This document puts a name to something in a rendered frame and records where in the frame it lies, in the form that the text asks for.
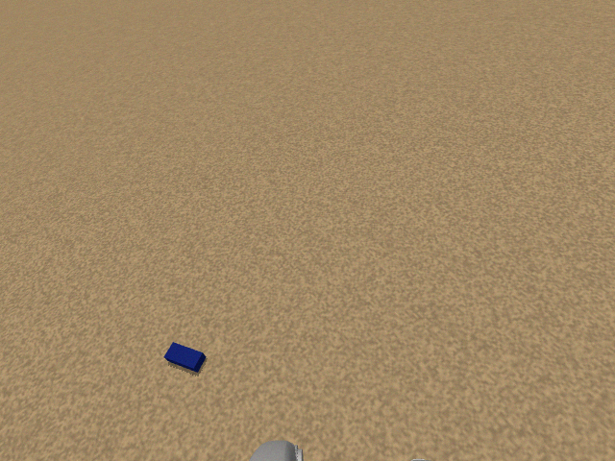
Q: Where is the small box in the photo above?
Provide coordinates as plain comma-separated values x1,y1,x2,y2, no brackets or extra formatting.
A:
164,342,206,373

